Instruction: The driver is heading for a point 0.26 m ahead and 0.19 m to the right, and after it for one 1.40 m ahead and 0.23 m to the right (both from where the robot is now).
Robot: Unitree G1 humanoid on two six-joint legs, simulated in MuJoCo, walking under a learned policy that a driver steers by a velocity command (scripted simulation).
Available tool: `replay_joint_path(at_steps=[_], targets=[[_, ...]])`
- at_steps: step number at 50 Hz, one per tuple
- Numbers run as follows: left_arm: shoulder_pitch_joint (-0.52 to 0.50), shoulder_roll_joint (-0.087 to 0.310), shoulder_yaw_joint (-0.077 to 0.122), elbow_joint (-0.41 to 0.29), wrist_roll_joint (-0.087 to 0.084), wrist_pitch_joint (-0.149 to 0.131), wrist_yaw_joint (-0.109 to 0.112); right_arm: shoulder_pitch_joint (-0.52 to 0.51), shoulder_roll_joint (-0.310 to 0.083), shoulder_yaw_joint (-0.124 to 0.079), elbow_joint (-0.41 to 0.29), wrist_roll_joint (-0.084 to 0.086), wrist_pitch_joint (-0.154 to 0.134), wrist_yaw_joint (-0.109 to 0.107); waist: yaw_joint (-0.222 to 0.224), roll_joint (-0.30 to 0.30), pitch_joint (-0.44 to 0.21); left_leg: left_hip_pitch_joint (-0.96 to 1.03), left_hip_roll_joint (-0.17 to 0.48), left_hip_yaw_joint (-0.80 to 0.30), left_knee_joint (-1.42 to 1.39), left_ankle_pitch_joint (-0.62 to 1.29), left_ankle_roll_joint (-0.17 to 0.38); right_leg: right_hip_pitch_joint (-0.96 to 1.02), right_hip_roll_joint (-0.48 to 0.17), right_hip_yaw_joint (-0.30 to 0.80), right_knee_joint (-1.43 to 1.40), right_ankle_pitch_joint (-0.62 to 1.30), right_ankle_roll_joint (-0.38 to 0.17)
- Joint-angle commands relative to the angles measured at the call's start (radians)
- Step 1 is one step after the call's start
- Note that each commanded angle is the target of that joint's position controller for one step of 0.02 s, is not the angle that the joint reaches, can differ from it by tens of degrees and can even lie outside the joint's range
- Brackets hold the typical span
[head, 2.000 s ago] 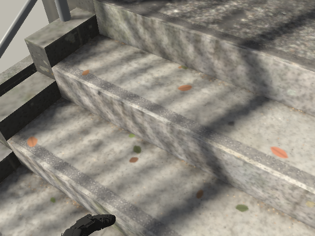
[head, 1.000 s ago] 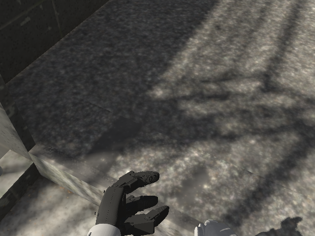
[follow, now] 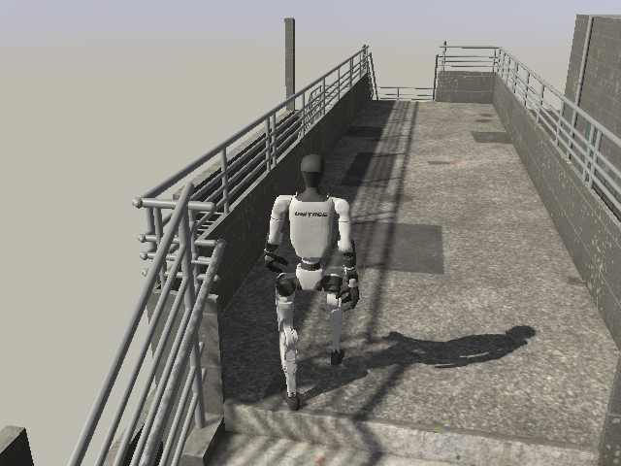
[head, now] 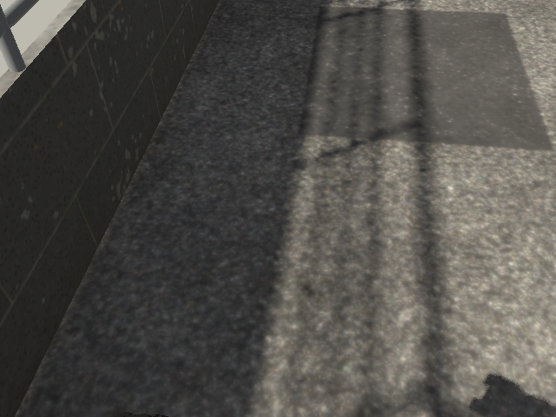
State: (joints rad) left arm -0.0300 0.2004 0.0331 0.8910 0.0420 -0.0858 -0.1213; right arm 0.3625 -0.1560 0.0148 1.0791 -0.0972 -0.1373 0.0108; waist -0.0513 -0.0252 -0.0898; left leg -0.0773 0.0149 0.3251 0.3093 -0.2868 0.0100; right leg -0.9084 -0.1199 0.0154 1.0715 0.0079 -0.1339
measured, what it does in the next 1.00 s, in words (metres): walks ahead, turning right: right foot, then left foot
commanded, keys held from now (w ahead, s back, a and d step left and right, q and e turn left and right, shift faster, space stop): w+e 0.54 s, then w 0.46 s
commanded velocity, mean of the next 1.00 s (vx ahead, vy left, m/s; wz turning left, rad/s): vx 0.50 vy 0.00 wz -0.44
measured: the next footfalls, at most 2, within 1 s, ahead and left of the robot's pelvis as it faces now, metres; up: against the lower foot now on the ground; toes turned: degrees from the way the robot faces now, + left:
right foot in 0.18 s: +0.26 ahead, -0.15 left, +0.00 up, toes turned -7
left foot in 0.64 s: +0.57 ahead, +0.00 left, +0.00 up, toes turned -24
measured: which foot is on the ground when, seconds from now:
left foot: down 0.00-0.18, up 0.20-0.62, down 0.64-1.00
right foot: up 0.00-0.16, down 0.18-0.62, up 0.64-1.00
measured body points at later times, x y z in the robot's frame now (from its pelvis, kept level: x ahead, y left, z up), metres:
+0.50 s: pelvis +0.28 -0.06 +0.00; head +0.30 -0.06 +0.45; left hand +0.30 +0.18 -0.14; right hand +0.44 -0.34 -0.08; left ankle +0.49 +0.06 -0.68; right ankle +0.22 -0.14 -0.74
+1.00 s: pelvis +0.53 -0.09 +0.01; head +0.56 -0.10 +0.46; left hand +0.83 +0.01 -0.08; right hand +0.39 -0.31 -0.13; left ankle +0.53 +0.02 -0.74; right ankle +0.59 -0.30 -0.69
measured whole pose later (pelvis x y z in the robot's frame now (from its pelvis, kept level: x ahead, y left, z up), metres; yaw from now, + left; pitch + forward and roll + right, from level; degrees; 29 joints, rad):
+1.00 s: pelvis +0.53 -0.09 +0.01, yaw -25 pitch +4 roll +1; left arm 0.04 0.23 0.06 0.73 -0.02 -0.07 0.01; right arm 0.38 -0.22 -0.06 1.00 0.02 -0.08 0.00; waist -0.11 -0.03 -0.04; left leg -0.15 -0.04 0.03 0.29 -0.22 0.04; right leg -0.65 -0.09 0.03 0.69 -0.07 -0.02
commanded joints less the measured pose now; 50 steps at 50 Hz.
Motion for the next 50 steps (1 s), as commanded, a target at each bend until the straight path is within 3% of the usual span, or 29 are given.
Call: replay_joint_path(at_steps=[1, 4, 7, 9, 10, 11, 12, 13, 14, 16, 17, 18, 19, 21, 23, 25, 28, 30, 31, 32, 33, 34, 35, 36, 38, 39, 41, 45, 50], targets=[[-0.079, -0.022, -0.009, -0.053, -0.010, 0.025, 0.017, 0.015, -0.139, -0.030, -0.029, 0.008, -0.032, 0.024, 0.045, 0.083, 0.104, 0.101, 0.287, -0.072, -0.174, 0.704, 0.181, 0.112, 0.004, -0.003, -0.250, -0.011, 0.038], [-0.103, 0.028, 0.021, -0.040, 0.013, 0.022, 0.036, 0.017, -0.138, -0.041, -0.036, 0.045, -0.017, 0.029, 0.039, 0.097, 0.105, 0.293, 0.298, -0.077, -0.127, 0.732, 0.186, 0.138, 0.063, -0.040, -0.410, -0.086, 0.048], [-0.080, 0.054, 0.042, -0.034, 0.005, 0.007, 0.054, 0.008, -0.175, -0.070, -0.044, 0.044, 0.021, 0.007, 0.076, 0.103, 0.092, 0.369, 0.300, -0.030, 0.005, 0.922, 0.165, 0.269, 0.132, -0.092, -0.579, -0.101, 0.039], [0.059, 0.125, 0.073, -0.012, -0.019, -0.019, 0.091, 0.054, -0.132, -0.066, -0.055, 0.015, 0.024, -0.009, 0.102, 0.114, -0.025, 0.195, 0.256, -0.011, 0.202, 0.977, 0.096, 0.625, 0.194, -0.073, -0.497, 0.048, -0.052], [0.264, 0.156, 0.077, 0.017, -0.012, -0.018, 0.118, 0.131, -0.079, -0.049, -0.107, 0.009, 0.012, -0.023, 0.096, -0.029, -0.248, -0.124, 0.185, -0.017, 0.475, 0.739, -0.006, 1.082, 0.087, 0.119, -0.381, 0.203, -0.187], [0.500, 0.196, 0.089, 0.080, 0.010, -0.005, 0.139, 0.047, -0.067, -0.031, -0.145, -0.005, 0.004, -0.001, 0.190, -0.151, -0.326, -0.415, 0.033, -0.076, 0.704, -0.041, -0.084, 1.373, -0.046, 0.443, -0.555, 0.223, -0.283], [0.579, 0.204, 0.103, 0.155, 0.012, -0.011, 0.122, -0.064, -0.092, -0.049, -0.167, 0.021, 0.013, 0.035, 0.215, -0.129, -0.215, -0.639, -0.030, -0.260, 0.904, -0.227, -0.064, 1.406, -0.085, 0.544, -0.700, 0.155, -0.242], [0.549, 0.205, 0.119, 0.157, 0.004, -0.020, 0.120, -0.149, -0.098, -0.051, -0.175, 0.026, 0.015, 0.043, 0.237, -0.054, -0.050, -0.784, 0.009, -0.362, 1.021, -0.162, -0.025, 1.308, -0.066, 0.473, -0.725, 0.070, -0.169], [0.496, 0.150, 0.104, 0.156, -0.007, -0.024, 0.117, -0.188, -0.098, -0.058, -0.187, 0.008, 0.010, 0.035, 0.202, -0.064, -0.002, -0.774, 0.039, -0.398, 1.073, -0.107, 0.011, 1.157, -0.054, 0.427, -0.739, 0.052, -0.165], [0.357, 0.050, 0.072, 0.110, -0.023, -0.026, 0.098, -0.161, -0.043, -0.050, -0.193, 0.007, 0.000, 0.025, 0.102, -0.010, 0.000, -0.649, 0.090, -0.440, 1.020, -0.047, 0.048, 0.878, -0.069, 0.414, -0.773, 0.080, -0.209], [0.306, 0.006, 0.055, 0.088, -0.016, -0.024, 0.087, -0.169, -0.022, -0.049, -0.192, 0.011, 0.005, 0.018, 0.065, 0.038, 0.015, -0.600, 0.102, -0.436, 0.987, -0.046, 0.049, 0.763, -0.075, 0.420, -0.807, 0.069, -0.221], [0.285, 0.007, 0.050, 0.059, -0.013, -0.027, 0.081, -0.171, -0.024, -0.054, -0.207, 0.016, 0.010, 0.014, 0.042, 0.041, 0.033, -0.591, 0.098, -0.422, 0.953, -0.056, 0.032, 0.698, -0.079, 0.430, -0.834, 0.062, -0.228], [0.201, 0.077, 0.052, -0.006, -0.108, -0.024, 0.115, -0.272, -0.167, -0.095, -0.296, 0.146, -0.008, -0.027, 0.001, 0.034, 0.064, -0.597, 0.094, -0.410, 0.838, -0.062, -0.008, 0.630, -0.076, 0.454, -0.867, 0.027, -0.202], [0.239, 0.136, 0.064, -0.011, -0.069, -0.001, 0.145, -0.369, -0.118, -0.073, -0.317, 0.120, -0.021, -0.047, 0.026, 0.058, 0.097, -0.577, 0.092, -0.393, 0.615, 0.063, -0.038, 0.557, -0.037, 0.385, -0.891, -0.102, -0.152], [0.293, 0.169, 0.076, -0.027, -0.048, 0.011, 0.157, -0.398, -0.098, -0.068, -0.307, 0.103, -0.019, -0.044, 0.058, -0.028, 0.097, -0.412, 0.029, -0.353, 0.405, 0.242, -0.051, 0.446, 0.056, 0.287, -0.867, -0.132, -0.110], [0.359, 0.182, 0.078, -0.032, -0.051, 0.005, 0.145, -0.409, -0.117, -0.080, -0.311, 0.115, 0.000, -0.042, 0.088, -0.070, 0.080, -0.301, -0.010, -0.335, 0.350, 0.358, -0.066, 0.410, 0.050, 0.306, -0.848, -0.201, -0.101], [0.391, 0.135, 0.082, -0.035, -0.086, 0.003, 0.158, -0.398, -0.155, -0.099, -0.328, 0.125, 0.019, -0.042, 0.067, -0.066, 0.070, -0.290, 0.008, -0.396, 0.231, 0.318, -0.049, 0.531, 0.032, 0.369, -0.734, -0.287, -0.070], [0.417, 0.103, 0.073, -0.037, -0.078, 0.002, 0.155, -0.311, -0.172, -0.105, -0.295, 0.108, 0.012, -0.038, 0.032, -0.091, 0.029, -0.200, 0.005, -0.368, 0.219, 0.202, -0.018, 0.615, 0.036, 0.365, -0.598, -0.192, -0.045], [0.400, 0.063, 0.063, -0.050, -0.071, 0.003, 0.151, -0.198, -0.196, -0.119, -0.264, 0.102, -0.001, -0.034, -0.025, -0.062, -0.019, -0.055, 0.029, -0.372, 0.208, 0.154, 0.007, 0.569, 0.095, 0.317, -0.425, -0.120, -0.017], [0.441, 0.025, 0.048, -0.055, -0.044, -0.002, 0.146, -0.062, -0.253, -0.130, -0.251, 0.099, -0.001, -0.024, -0.061, 0.126, -0.147, 0.195, 0.189, -0.577, 0.220, 0.113, 0.077, 0.413, 0.175, 0.215, -0.100, -0.302, 0.026], [0.607, 0.016, 0.044, -0.064, -0.079, -0.018, 0.140, 0.007, -0.338, -0.148, -0.220, 0.089, 0.006, -0.016, 0.019, 0.502, -0.203, 0.370, 0.397, -1.109, 0.016, -0.089, 0.273, 0.113, 0.239, 0.137, 0.182, -0.581, 0.075], [0.562, 0.096, 0.053, -0.042, -0.087, -0.024, 0.137, -0.014, -0.247, -0.132, -0.236, 0.108, 0.009, -0.015, -0.010, 0.373, -0.145, 0.325, 0.396, -1.226, -0.045, -0.334, 0.293, -0.010, 0.167, 0.172, 0.342, -0.526, 0.078], [0.404, 0.133, 0.059, -0.076, -0.074, -0.020, 0.136, -0.093, -0.187, -0.113, -0.250, 0.114, 0.011, -0.018, -0.028, 0.196, -0.024, 0.174, 0.362, -1.063, -0.043, -0.326, 0.248, -0.029, 0.127, 0.165, 0.358, -0.411, 0.067], [0.321, 0.140, 0.062, -0.099, -0.056, -0.009, 0.147, -0.171, -0.178, -0.103, -0.260, 0.101, 0.015, -0.017, -0.006, 0.086, 0.020, 0.020, 0.316, -0.912, -0.048, -0.191, 0.214, 0.039, 0.086, 0.132, 0.318, -0.312, 0.059], [0.283, 0.115, 0.065, -0.139, -0.036, 0.001, 0.152, -0.211, -0.156, -0.087, -0.230, 0.082, 0.015, -0.012, 0.052, 0.091, 0.054, -0.166, 0.224, -0.726, -0.079, -0.003, 0.186, 0.157, 0.026, 0.110, 0.194, -0.263, 0.048], [0.282, 0.094, 0.064, -0.143, -0.042, 0.006, 0.152, -0.192, -0.125, -0.081, -0.212, 0.086, 0.015, -0.007, 0.056, 0.114, 0.048, -0.188, 0.197, -0.658, -0.090, 0.073, 0.181, 0.188, 0.020, 0.086, 0.139, -0.265, 0.048], [0.242, 0.076, 0.056, -0.167, -0.043, 0.004, 0.147, -0.146, -0.147, -0.087, -0.187, 0.092, 0.015, -0.008, 0.056, 0.109, 0.035, -0.163, 0.187, -0.601, -0.104, 0.212, 0.199, 0.176, 0.010, 0.062, 0.037, -0.226, 0.060], [0.128, 0.058, 0.035, -0.195, -0.047, 0.007, 0.137, -0.087, -0.223, -0.107, -0.170, 0.107, 0.024, -0.017, 0.020, 0.075, 0.016, -0.124, 0.191, -0.514, -0.144, 0.256, 0.199, 0.238, 0.013, 0.021, -0.237, -0.101, 0.107], [-0.032, 0.060, 0.027, -0.246, -0.068, 0.001, 0.117, 0.012, -0.221, -0.096, -0.125, 0.125, 0.050, -0.015, -0.032, 0.106, 0.078, -0.036, 0.205, -0.485, -0.107, 0.258, 0.198, 0.280, 0.060, -0.015, -0.458, -0.064, 0.124]])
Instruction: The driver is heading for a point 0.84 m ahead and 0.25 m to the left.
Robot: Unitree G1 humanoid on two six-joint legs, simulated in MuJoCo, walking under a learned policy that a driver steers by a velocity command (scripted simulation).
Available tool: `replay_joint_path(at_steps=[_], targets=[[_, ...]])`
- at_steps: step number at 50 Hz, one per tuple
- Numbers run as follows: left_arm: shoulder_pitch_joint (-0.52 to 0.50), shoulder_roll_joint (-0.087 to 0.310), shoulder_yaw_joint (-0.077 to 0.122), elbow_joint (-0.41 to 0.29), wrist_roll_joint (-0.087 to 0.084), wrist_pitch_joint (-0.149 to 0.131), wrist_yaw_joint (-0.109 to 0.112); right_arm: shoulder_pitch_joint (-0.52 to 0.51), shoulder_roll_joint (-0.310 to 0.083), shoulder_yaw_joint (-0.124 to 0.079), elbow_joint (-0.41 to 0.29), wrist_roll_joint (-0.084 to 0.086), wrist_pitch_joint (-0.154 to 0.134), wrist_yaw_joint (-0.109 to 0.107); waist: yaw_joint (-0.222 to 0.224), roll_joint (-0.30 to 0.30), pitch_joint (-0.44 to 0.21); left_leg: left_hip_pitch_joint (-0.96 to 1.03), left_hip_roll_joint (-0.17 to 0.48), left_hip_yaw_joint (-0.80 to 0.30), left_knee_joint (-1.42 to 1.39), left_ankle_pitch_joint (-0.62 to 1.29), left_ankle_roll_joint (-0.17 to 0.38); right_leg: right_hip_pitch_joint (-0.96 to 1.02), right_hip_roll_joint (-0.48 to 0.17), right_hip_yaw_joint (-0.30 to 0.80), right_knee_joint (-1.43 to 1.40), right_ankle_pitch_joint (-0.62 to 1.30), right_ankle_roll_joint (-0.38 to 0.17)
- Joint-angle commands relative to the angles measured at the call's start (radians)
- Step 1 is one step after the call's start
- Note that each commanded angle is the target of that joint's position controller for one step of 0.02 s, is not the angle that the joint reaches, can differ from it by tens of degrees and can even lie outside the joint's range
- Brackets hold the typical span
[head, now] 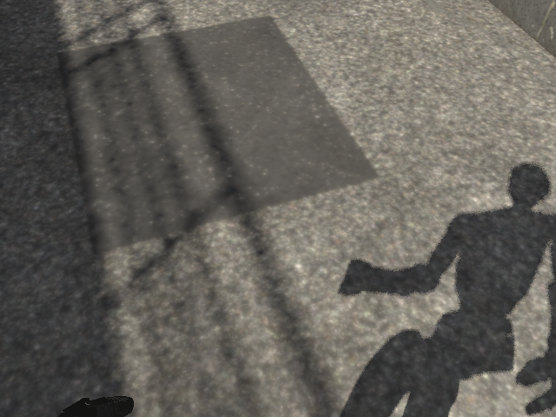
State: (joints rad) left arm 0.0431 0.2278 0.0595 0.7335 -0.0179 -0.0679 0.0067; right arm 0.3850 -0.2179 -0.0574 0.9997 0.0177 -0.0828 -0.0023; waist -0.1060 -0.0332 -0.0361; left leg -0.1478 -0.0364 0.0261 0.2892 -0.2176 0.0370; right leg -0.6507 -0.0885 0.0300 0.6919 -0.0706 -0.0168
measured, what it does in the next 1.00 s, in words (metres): walks ahead, turning left: right foot, then left foot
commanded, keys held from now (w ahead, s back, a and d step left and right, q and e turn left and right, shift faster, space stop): w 0.24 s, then w+q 0.76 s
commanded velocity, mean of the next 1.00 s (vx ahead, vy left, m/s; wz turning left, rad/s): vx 0.50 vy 0.00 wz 0.30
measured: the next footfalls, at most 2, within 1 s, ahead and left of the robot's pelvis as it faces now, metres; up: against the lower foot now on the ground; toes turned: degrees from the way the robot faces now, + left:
right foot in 0.12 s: +0.20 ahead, -0.14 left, +0.00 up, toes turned -2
left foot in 0.66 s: +0.49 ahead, +0.13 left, +0.00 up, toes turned +13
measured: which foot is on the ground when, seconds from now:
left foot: down 0.00-0.14, up 0.16-0.64, down 0.66-1.00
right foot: up 0.00-0.10, down 0.12-0.66, up 0.68-1.00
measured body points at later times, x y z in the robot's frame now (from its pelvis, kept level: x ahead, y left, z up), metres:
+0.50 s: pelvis +0.24 -0.04 +0.00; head +0.27 -0.04 +0.45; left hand +0.25 +0.24 -0.13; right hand +0.45 -0.27 -0.11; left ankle +0.42 +0.14 -0.68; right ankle +0.16 -0.14 -0.75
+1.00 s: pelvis +0.51 +0.06 +0.00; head +0.54 +0.10 +0.45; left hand +0.64 +0.37 -0.09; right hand +0.67 -0.18 -0.11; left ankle +0.45 +0.12 -0.75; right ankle +0.74 -0.06 -0.69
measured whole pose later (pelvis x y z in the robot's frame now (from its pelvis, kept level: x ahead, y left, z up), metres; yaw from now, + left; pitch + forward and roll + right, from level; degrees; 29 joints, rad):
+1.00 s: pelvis +0.51 +0.06 +0.00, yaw +22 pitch +4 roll -1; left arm 0.03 0.27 0.06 0.70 0.01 -0.10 0.01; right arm 0.32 -0.25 -0.07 0.77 0.02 -0.05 0.00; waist -0.07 -0.03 0.01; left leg -0.19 -0.12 -0.13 0.36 -0.23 0.09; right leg -0.69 -0.08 0.10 0.69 -0.01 0.05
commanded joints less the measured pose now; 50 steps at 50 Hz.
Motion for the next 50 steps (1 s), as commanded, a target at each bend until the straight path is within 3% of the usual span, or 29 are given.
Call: replay_joint_path(at_steps=[1, 4, 5, 6, 7, 8, 9, 10, 11, 12, 14, 16, 20, 23, 28, 30, 31, 32, 33, 34, 35, 36, 37, 38, 39, 41, 43, 46, 50], targets=[[-0.124, 0.037, 0.000, -0.096, -0.009, -0.020, -0.018, 0.004, -0.165, -0.024, -0.039, 0.010, 0.001, 0.000, 0.016, 0.124, 0.028, 0.054, 0.263, -0.185, -0.070, 0.194, 0.169, 0.037, 0.038, -0.040, -0.104, -0.003, 0.001], [-0.115, 0.062, 0.006, -0.103, -0.007, -0.027, -0.026, -0.011, -0.193, -0.033, -0.038, 0.013, 0.007, 0.001, 0.047, 0.140, 0.022, 0.062, 0.275, -0.176, 0.009, 0.243, 0.138, 0.171, 0.067, -0.064, -0.214, -0.060, -0.040], [-0.045, 0.082, 0.018, -0.081, -0.001, -0.026, -0.022, -0.017, -0.195, -0.032, -0.035, 0.016, 0.007, 0.001, 0.085, 0.135, -0.012, 0.038, 0.252, -0.152, 0.083, 0.364, 0.118, 0.306, 0.091, -0.082, -0.257, -0.051, -0.061], [0.108, 0.131, 0.042, -0.037, 0.006, -0.025, -0.010, -0.036, -0.180, -0.028, -0.042, 0.011, 0.002, 0.000, 0.150, 0.120, -0.095, -0.041, 0.209, -0.105, 0.242, 0.465, 0.088, 0.533, 0.065, -0.037, -0.248, -0.033, -0.100], [0.334, 0.225, 0.070, 0.003, 0.017, -0.022, 0.002, -0.079, -0.133, -0.010, -0.083, -0.015, -0.009, -0.002, 0.238, -0.018, -0.249, -0.256, 0.136, -0.027, 0.578, 0.233, 0.041, 0.843, -0.146, 0.203, -0.226, 0.039, -0.178], [0.366, 0.274, 0.076, 0.015, 0.011, -0.017, -0.003, -0.012, -0.055, 0.015, -0.105, -0.012, -0.037, 0.002, 0.200, -0.259, -0.304, -0.628, 0.015, -0.016, 0.850, -0.306, 0.000, 1.066, -0.329, 0.584, -0.330, -0.077, -0.322], [0.378, 0.194, 0.058, 0.012, 0.010, -0.014, -0.002, -0.050, -0.141, -0.008, -0.094, 0.009, -0.052, 0.008, 0.223, -0.173, -0.262, -0.746, 0.065, -0.102, 0.988, -0.328, 0.003, 1.029, -0.311, 0.620, -0.368, -0.174, -0.323], [0.301, 0.152, 0.043, 0.000, 0.007, -0.016, -0.002, -0.112, -0.165, -0.017, -0.113, 0.018, -0.054, 0.011, 0.201, -0.122, -0.157, -0.780, 0.113, -0.090, 1.006, -0.226, 0.012, 0.919, -0.267, 0.479, -0.384, -0.145, -0.283], [0.230, 0.128, 0.034, -0.013, 0.009, -0.018, -0.008, -0.145, -0.153, -0.017, -0.115, 0.009, -0.049, 0.006, 0.170, -0.051, -0.098, -0.727, 0.147, -0.077, 0.970, -0.143, 0.007, 0.779, -0.218, 0.379, -0.418, -0.083, -0.257], [0.180, 0.107, 0.028, -0.017, 0.015, -0.019, -0.015, -0.163, -0.142, -0.021, -0.121, -0.005, -0.040, 0.001, 0.139, -0.025, -0.044, -0.680, 0.167, -0.080, 0.911, -0.089, -0.002, 0.660, -0.187, 0.322, -0.458, -0.036, -0.243], [0.147, 0.076, 0.021, -0.004, 0.022, -0.029, -0.023, -0.136, -0.104, -0.019, -0.122, 0.003, -0.009, 0.000, 0.083, -0.052, -0.010, -0.604, 0.185, -0.091, 0.858, -0.043, -0.010, 0.541, -0.156, 0.220, -0.508, 0.042, -0.219], [0.174, 0.096, 0.030, 0.020, 0.024, -0.040, -0.019, -0.161, -0.091, -0.017, -0.137, 0.001, 0.008, -0.001, 0.080, -0.038, 0.009, -0.624, 0.182, -0.100, 0.810, 0.028, -0.020, 0.513, -0.151, 0.140, -0.534, 0.116, -0.216], [0.213, 0.130, 0.038, 0.054, 0.031, -0.044, -0.002, -0.262, -0.081, -0.014, -0.176, -0.002, 0.012, 0.012, 0.101, -0.020, 0.030, -0.616, 0.150, -0.118, 0.602, 0.247, -0.018, 0.507, -0.131, 0.002, -0.548, 0.186, -0.178], [0.242, 0.147, 0.040, 0.075, 0.023, -0.046, 0.007, -0.365, -0.071, -0.004, -0.216, -0.002, 0.014, 0.027, 0.136, -0.017, 0.061, -0.569, 0.130, -0.076, 0.459, 0.347, -0.007, 0.521, -0.131, -0.067, -0.563, 0.156, -0.151], [0.304, 0.172, 0.051, 0.119, 0.008, -0.023, 0.014, -0.470, -0.077, 0.001, -0.290, 0.001, 0.022, 0.055, 0.167, -0.021, 0.096, -0.614, 0.114, -0.030, 0.358, 0.206, 0.031, 0.719, -0.191, -0.116, -0.481, 0.246, -0.121], [0.282, 0.199, 0.058, 0.112, 0.003, -0.010, 0.020, -0.446, -0.101, -0.009, -0.309, -0.002, 0.025, 0.065, 0.138, -0.054, 0.063, -0.510, 0.065, 0.036, 0.341, 0.085, 0.062, 0.742, -0.192, -0.153, -0.377, 0.522, -0.096], [0.274, 0.217, 0.063, 0.108, 0.001, -0.002, 0.027, -0.388, -0.123, -0.022, -0.304, -0.004, 0.027, 0.067, 0.104, -0.079, 0.020, -0.408, 0.024, 0.074, 0.338, 0.035, 0.080, 0.743, -0.186, -0.174, -0.279, 0.698, -0.080], [0.263, 0.222, 0.062, 0.104, 0.000, 0.007, 0.033, -0.249, -0.160, -0.045, -0.271, -0.001, 0.027, 0.066, 0.028, -0.069, -0.049, -0.221, -0.024, 0.097, 0.277, 0.069, 0.110, 0.709, -0.154, -0.206, -0.099, 0.787, -0.054], [0.273, 0.213, 0.055, 0.089, 0.010, 0.005, 0.040, -0.072, -0.239, -0.081, -0.229, 0.001, 0.030, 0.052, -0.041, -0.017, -0.142, 0.095, 0.019, -0.020, 0.272, 0.136, 0.157, 0.504, -0.116, -0.217, 0.165, 0.625, -0.016], [0.360, 0.081, 0.011, 0.038, 0.045, -0.022, 0.020, -0.002, -0.361, -0.106, -0.223, 0.006, 0.029, 0.039, 0.025, 0.256, -0.258, 0.510, 0.293, -0.549, 0.230, 0.075, 0.345, 0.018, 0.063, -0.184, 0.577, -0.172, 0.059], [0.311, 0.110, 0.006, 0.031, 0.022, -0.069, 0.002, 0.045, -0.312, -0.084, -0.242, 0.002, 0.028, 0.035, -0.009, 0.223, -0.410, 0.613, 0.378, -0.865, 0.052, -0.006, 0.400, -0.120, 0.134, 0.042, 0.725, -0.501, 0.045], [0.209, 0.159, 0.024, 0.005, -0.017, -0.089, -0.007, 0.018, -0.254, -0.071, -0.239, -0.009, 0.027, 0.031, -0.028, 0.170, -0.294, 0.547, 0.338, -0.712, 0.040, 0.024, 0.336, -0.211, 0.077, 0.074, 0.746, -0.423, 0.023], [0.161, 0.151, 0.017, -0.010, -0.014, -0.097, -0.002, -0.056, -0.219, -0.062, -0.257, -0.003, 0.023, 0.027, 0.002, 0.100, -0.185, 0.386, 0.296, -0.575, 0.039, 0.089, 0.298, -0.205, 0.032, 0.058, 0.676, -0.335, 0.010], [0.140, 0.152, 0.022, -0.010, 0.012, -0.094, 0.010, -0.134, -0.188, -0.052, -0.276, -0.001, 0.022, 0.026, 0.047, 0.040, -0.110, 0.212, 0.259, -0.478, 0.023, 0.169, 0.273, -0.142, -0.004, 0.048, 0.592, -0.282, 0.014], [0.149, 0.163, 0.033, -0.016, 0.024, -0.080, 0.018, -0.179, -0.161, -0.043, -0.293, -0.010, 0.020, 0.025, 0.091, 0.051, -0.076, 0.082, 0.231, -0.419, -0.003, 0.242, 0.263, -0.056, -0.030, 0.050, 0.535, -0.255, 0.018], [0.171, 0.145, 0.035, -0.030, 0.029, -0.053, 0.021, -0.196, -0.155, -0.043, -0.310, -0.011, 0.016, 0.021, 0.128, 0.074, -0.052, -0.032, 0.200, -0.384, -0.043, 0.278, 0.268, 0.004, -0.037, 0.045, 0.459, -0.236, 0.034], [0.142, 0.124, 0.031, -0.050, 0.035, -0.038, 0.023, -0.172, -0.179, -0.050, -0.310, -0.006, 0.011, 0.010, 0.130, 0.076, -0.029, -0.092, 0.179, -0.335, -0.058, 0.330, 0.263, -0.001, -0.026, 0.029, 0.362, -0.173, 0.057], [0.027, 0.095, 0.017, -0.086, 0.039, -0.039, 0.019, -0.125, -0.196, -0.057, -0.303, 0.002, 0.016, -0.005, 0.093, 0.092, -0.007, -0.128, 0.128, -0.280, -0.046, 0.315, 0.219, 0.023, 0.012, 0.019, 0.132, 0.023, 0.073], [-0.097, 0.094, 0.010, -0.120, 0.018, -0.050, -0.001, -0.061, -0.197, -0.058, -0.293, 0.009, 0.028, -0.011, 0.037, 0.127, 0.006, -0.114, 0.121, -0.318, -0.012, 0.197, 0.190, 0.105, 0.074, 0.017, -0.092, 0.147, 0.072]])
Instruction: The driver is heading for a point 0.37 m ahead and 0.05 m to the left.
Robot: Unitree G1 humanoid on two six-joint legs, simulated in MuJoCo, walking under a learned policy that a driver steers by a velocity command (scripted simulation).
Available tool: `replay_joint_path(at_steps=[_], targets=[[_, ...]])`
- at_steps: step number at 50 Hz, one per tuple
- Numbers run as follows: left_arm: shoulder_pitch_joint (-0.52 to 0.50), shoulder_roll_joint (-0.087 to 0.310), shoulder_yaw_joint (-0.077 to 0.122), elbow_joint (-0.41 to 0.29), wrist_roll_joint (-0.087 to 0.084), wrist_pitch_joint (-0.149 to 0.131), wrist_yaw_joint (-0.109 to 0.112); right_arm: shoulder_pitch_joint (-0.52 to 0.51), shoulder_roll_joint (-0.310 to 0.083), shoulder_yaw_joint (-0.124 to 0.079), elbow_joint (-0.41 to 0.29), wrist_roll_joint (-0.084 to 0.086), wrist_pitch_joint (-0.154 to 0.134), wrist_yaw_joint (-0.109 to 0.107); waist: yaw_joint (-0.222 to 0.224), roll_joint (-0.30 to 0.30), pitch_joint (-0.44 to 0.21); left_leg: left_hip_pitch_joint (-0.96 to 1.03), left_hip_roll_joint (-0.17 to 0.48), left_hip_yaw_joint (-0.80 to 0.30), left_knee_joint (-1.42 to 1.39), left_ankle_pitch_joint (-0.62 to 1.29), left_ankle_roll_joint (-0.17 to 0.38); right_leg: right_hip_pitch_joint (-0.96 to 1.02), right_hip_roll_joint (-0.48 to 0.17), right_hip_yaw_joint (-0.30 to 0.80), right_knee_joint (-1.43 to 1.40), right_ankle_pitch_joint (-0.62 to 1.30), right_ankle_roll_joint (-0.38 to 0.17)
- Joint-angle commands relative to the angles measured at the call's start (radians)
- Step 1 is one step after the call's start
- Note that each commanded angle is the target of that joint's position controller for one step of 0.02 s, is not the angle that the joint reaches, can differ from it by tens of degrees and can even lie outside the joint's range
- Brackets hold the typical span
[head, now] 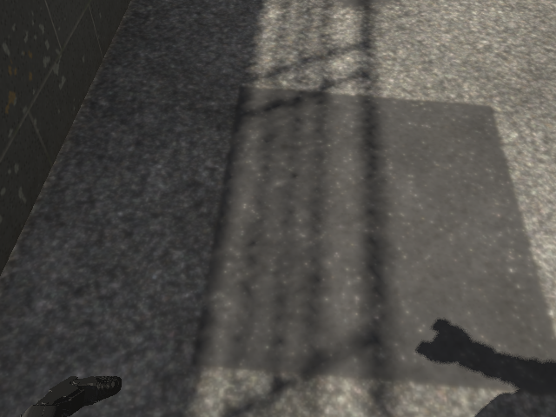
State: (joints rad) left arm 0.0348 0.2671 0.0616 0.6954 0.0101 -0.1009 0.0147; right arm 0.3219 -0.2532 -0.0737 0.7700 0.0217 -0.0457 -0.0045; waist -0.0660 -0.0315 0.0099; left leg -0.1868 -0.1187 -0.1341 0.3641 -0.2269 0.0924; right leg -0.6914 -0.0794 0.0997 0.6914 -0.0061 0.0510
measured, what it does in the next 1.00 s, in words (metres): walks ahead: right foot, then left foot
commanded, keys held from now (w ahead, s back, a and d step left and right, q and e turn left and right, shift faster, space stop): w+q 0.24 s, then no key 0.76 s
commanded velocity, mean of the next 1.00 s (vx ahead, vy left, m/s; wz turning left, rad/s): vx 0.23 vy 0.00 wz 0.27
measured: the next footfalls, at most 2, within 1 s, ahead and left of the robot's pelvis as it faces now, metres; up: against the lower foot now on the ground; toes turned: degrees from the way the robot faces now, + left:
right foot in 0.14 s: +0.26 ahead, -0.13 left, +0.00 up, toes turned +9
left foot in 0.58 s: +0.38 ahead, +0.15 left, +0.00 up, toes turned +13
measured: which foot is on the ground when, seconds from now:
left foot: down 0.00-0.14, up 0.16-0.56, down 0.58-1.00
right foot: up 0.00-0.12, down 0.14-0.60, up 0.62-0.84, down 0.86-1.00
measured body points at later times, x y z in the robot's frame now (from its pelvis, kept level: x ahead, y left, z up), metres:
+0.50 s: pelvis +0.24 -0.02 +0.00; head +0.28 -0.01 +0.44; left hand +0.22 +0.27 -0.13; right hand +0.50 -0.21 -0.09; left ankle +0.33 +0.15 -0.71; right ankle +0.22 -0.14 -0.75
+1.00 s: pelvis +0.32 +0.01 -0.02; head +0.33 +0.01 +0.43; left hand +0.34 +0.29 -0.14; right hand +0.51 -0.19 -0.14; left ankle +0.34 +0.14 -0.75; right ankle +0.35 -0.12 -0.75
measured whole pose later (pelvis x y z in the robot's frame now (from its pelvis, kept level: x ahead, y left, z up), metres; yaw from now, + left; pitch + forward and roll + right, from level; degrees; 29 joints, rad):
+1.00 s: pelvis +0.32 +0.01 -0.02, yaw +14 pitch +0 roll +0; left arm 0.23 0.23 0.02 0.87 0.02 0.00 0.03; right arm 0.16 -0.21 -0.04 0.80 -0.02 0.00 -0.02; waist 0.00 0.01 0.00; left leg -0.34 -0.02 -0.01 0.55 -0.21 0.01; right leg -0.26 -0.05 0.01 0.59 -0.32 0.04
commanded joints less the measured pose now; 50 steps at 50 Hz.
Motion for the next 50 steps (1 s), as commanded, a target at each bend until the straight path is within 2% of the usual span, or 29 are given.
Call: replay_joint_path(at_steps=[1, 5, 6, 7, 8, 9, 10, 11, 12, 13, 14, 16, 18, 22, 25, 28, 29, 30, 31, 32, 33, 34, 36, 40, 42, 44, 45, 47, 50], targets=[[-0.110, 0.064, 0.010, -0.092, -0.014, -0.021, -0.015, 0.018, -0.162, -0.041, -0.060, 0.007, -0.006, -0.009, -0.011, 0.127, -0.035, -0.048, 0.216, -0.187, -0.065, 0.188, 0.135, 0.147, 0.072, -0.044, -0.120, 0.070, 0.000], [-0.078, 0.107, 0.029, -0.100, -0.020, -0.042, -0.031, 0.025, -0.161, -0.045, -0.069, 0.004, 0.006, -0.016, 0.023, 0.158, -0.044, 0.051, 0.245, -0.306, 0.053, 0.178, 0.111, 0.238, 0.095, -0.029, -0.223, -0.064, -0.044], [-0.001, 0.120, 0.039, -0.082, -0.018, -0.047, -0.029, 0.003, -0.149, -0.041, -0.081, 0.004, 0.007, -0.015, 0.068, 0.163, -0.071, 0.037, 0.215, -0.300, 0.114, 0.228, 0.090, 0.351, 0.101, -0.046, -0.269, -0.055, -0.068], [0.117, 0.155, 0.054, -0.064, -0.003, -0.051, -0.022, -0.019, -0.110, -0.028, -0.100, -0.001, 0.001, -0.011, 0.127, 0.140, -0.161, -0.032, 0.168, -0.253, 0.271, 0.256, 0.056, 0.562, 0.024, 0.007, -0.247, -0.046, -0.116], [0.287, 0.220, 0.071, -0.051, 0.005, -0.047, -0.013, -0.007, -0.054, -0.009, -0.126, -0.022, -0.004, -0.010, 0.180, -0.004, -0.304, -0.191, 0.082, -0.134, 0.569, 0.009, 0.009, 0.841, -0.164, 0.201, -0.233, -0.057, -0.179], [0.334, 0.264, 0.080, -0.014, 0.009, -0.034, -0.022, 0.143, -0.045, -0.001, -0.147, 0.014, -0.012, -0.010, 0.102, -0.364, -0.374, -0.532, 0.005, -0.057, 0.834, -0.391, -0.041, 1.066, -0.358, 0.667, -0.331, -0.280, -0.342], [0.293, 0.157, 0.059, -0.044, -0.012, -0.027, -0.020, 0.117, -0.150, -0.021, -0.113, 0.022, -0.010, -0.012, 0.130, -0.204, -0.270, -0.638, 0.092, -0.071, 0.948, -0.328, -0.059, 0.997, -0.343, 0.660, -0.370, -0.470, -0.316], [0.255, 0.105, 0.044, -0.052, -0.013, -0.018, -0.012, 0.002, -0.188, -0.032, -0.131, 0.010, -0.003, -0.010, 0.156, -0.101, -0.151, -0.655, 0.122, -0.038, 0.973, -0.223, -0.068, 0.874, -0.295, 0.487, -0.378, -0.443, -0.269], [0.212, 0.097, 0.036, -0.055, -0.003, -0.010, -0.012, -0.051, -0.169, -0.032, -0.145, -0.001, 0.003, -0.010, 0.136, -0.025, -0.086, -0.618, 0.154, -0.013, 0.955, -0.153, -0.073, 0.746, -0.250, 0.371, -0.400, -0.325, -0.246], [0.182, 0.081, 0.029, -0.046, 0.004, -0.006, -0.013, -0.090, -0.149, -0.033, -0.162, -0.011, 0.004, -0.007, 0.117, -0.016, -0.024, -0.591, 0.168, -0.012, 0.914, -0.120, -0.079, 0.645, -0.210, 0.288, -0.416, -0.162, -0.245], [0.166, 0.073, 0.023, -0.041, 0.011, -0.007, -0.014, -0.079, -0.126, -0.032, -0.167, -0.006, 0.007, -0.003, 0.086, -0.040, -0.009, -0.534, 0.180, -0.006, 0.887, -0.120, -0.084, 0.574, -0.181, 0.205, -0.424, 0.006, -0.239], [0.155, 0.071, 0.021, -0.017, 0.007, -0.016, -0.020, -0.052, -0.084, -0.025, -0.163, -0.005, 0.014, -0.005, 0.053, -0.064, -0.021, -0.483, 0.167, 0.024, 0.809, -0.149, -0.104, 0.526, -0.159, 0.094, -0.418, 0.327, -0.254], [0.147, 0.109, 0.032, 0.007, 0.004, -0.015, -0.019, -0.079, -0.056, -0.013, -0.171, -0.013, 0.019, -0.008, 0.046, -0.063, -0.044, -0.472, 0.166, 0.046, 0.678, -0.094, -0.121, 0.529, -0.160, 0.023, -0.417, 0.485, -0.267], [0.150, 0.146, 0.040, 0.044, -0.019, 0.016, -0.006, -0.159, -0.037, 0.006, -0.172, -0.018, 0.014, 0.014, 0.073, -0.070, -0.102, -0.304, 0.158, 0.110, 0.396, 0.141, -0.117, 0.511, -0.118, -0.094, -0.410, 0.465, -0.241], [0.186, 0.163, 0.041, 0.071, -0.033, 0.029, -0.006, -0.223, -0.066, -0.002, -0.194, -0.020, 0.010, 0.024, 0.091, -0.075, -0.104, -0.258, 0.138, 0.117, 0.269, 0.157, -0.091, 0.563, -0.140, -0.076, -0.355, 0.395, -0.223], [0.197, 0.146, 0.034, 0.088, -0.043, 0.033, -0.005, -0.152, -0.103, -0.022, -0.172, -0.033, 0.004, 0.020, 0.048, -0.049, -0.126, -0.059, 0.102, 0.139, 0.056, 0.304, -0.031, 0.550, -0.091, -0.084, -0.204, 0.295, -0.162], [0.229, 0.113, 0.021, 0.085, -0.016, 0.023, -0.005, -0.104, -0.175, -0.038, -0.175, -0.040, 0.004, 0.003, 0.045, 0.021, -0.184, 0.103, 0.217, 0.033, 0.090, 0.662, 0.007, 0.469, -0.028, -0.127, -0.079, 0.137, -0.100], [0.327, 0.043, -0.010, 0.083, 0.016, 0.012, -0.011, -0.083, -0.208, -0.034, -0.190, -0.067, 0.014, -0.011, 0.078, 0.202, -0.285, 0.350, 0.444, -0.204, 0.161, 0.985, 0.169, 0.241, 0.050, -0.154, 0.137, -0.318, -0.025], [0.310, 0.059, -0.015, 0.088, 0.007, 0.024, -0.015, -0.054, -0.122, -0.010, -0.168, -0.053, 0.022, -0.010, 0.041, 0.276, -0.366, 0.333, 0.515, -0.311, 0.110, 0.934, 0.264, 0.204, 0.042, -0.064, 0.265, -0.676, 0.010], [0.277, 0.107, -0.002, 0.082, -0.014, 0.044, -0.017, -0.073, -0.090, 0.003, -0.156, -0.042, 0.026, -0.002, 0.041, 0.218, -0.319, 0.272, 0.471, -0.285, 0.077, 0.736, 0.241, 0.173, 0.015, -0.035, 0.314, -0.705, 0.020], [0.236, 0.111, 0.001, 0.083, -0.021, 0.063, -0.010, -0.113, -0.092, 0.003, -0.152, -0.038, 0.027, 0.001, 0.048, 0.167, -0.250, 0.208, 0.428, -0.242, 0.052, 0.584, 0.196, 0.140, 0.004, -0.045, 0.327, -0.678, 0.022], [0.217, 0.113, 0.004, 0.085, -0.012, 0.081, 0.002, -0.161, -0.109, 0.001, -0.153, -0.037, 0.028, 0.001, 0.060, 0.134, -0.191, 0.108, 0.403, -0.207, 0.017, 0.474, 0.166, 0.150, -0.005, -0.047, 0.297, -0.626, 0.028], [0.236, 0.097, 0.003, 0.099, -0.003, 0.110, 0.020, -0.251, -0.125, -0.004, -0.154, -0.045, 0.033, -0.006, 0.106, 0.161, -0.143, -0.086, 0.346, -0.124, -0.036, 0.349, 0.129, 0.285, -0.001, -0.063, 0.218, -0.514, 0.040], [0.248, 0.055, -0.009, 0.125, 0.000, 0.114, 0.028, -0.269, -0.084, 0.004, -0.123, -0.042, 0.036, -0.015, 0.108, 0.174, -0.144, -0.163, 0.293, -0.049, -0.042, 0.138, 0.109, 0.436, 0.025, -0.095, 0.016, -0.327, 0.026], [0.243, 0.043, -0.013, 0.132, 0.011, 0.111, 0.024, -0.265, -0.060, 0.014, -0.101, -0.034, 0.039, -0.014, 0.118, 0.160, -0.124, -0.197, 0.260, -0.033, -0.024, -0.067, 0.065, 0.525, 0.044, -0.116, -0.147, -0.196, 0.004], [0.213, 0.095, -0.011, 0.105, 0.031, 0.109, 0.023, -0.207, -0.036, 0.022, -0.062, -0.043, 0.035, -0.011, 0.090, 0.089, -0.055, -0.251, 0.201, -0.012, 0.014, -0.268, -0.029, 0.540, -0.032, -0.031, -0.237, -0.153, -0.042], [0.181, 0.157, 0.005, 0.110, 0.016, 0.110, 0.026, -0.171, -0.042, 0.016, -0.060, -0.041, 0.033, -0.009, 0.039, -0.037, -0.009, -0.222, 0.144, 0.050, 0.027, -0.220, -0.061, 0.433, -0.043, -0.029, -0.237, -0.306, -0.078], [0.158, 0.087, -0.010, 0.116, 0.015, 0.096, 0.019, -0.213, -0.068, 0.007, -0.049, -0.038, 0.032, -0.018, 0.058, -0.069, 0.021, -0.085, 0.125, 0.089, 0.110, -0.084, -0.079, 0.285, -0.021, -0.020, -0.308, -0.474, -0.074], [0.164, 0.069, -0.017, 0.129, 0.008, 0.074, 0.018, -0.190, -0.058, 0.004, -0.018, -0.037, 0.037, -0.023, 0.058, -0.063, 0.007, -0.061, 0.135, 0.082, 0.132, 0.023, -0.058, 0.322, -0.004, -0.043, -0.280, -0.350, -0.046]])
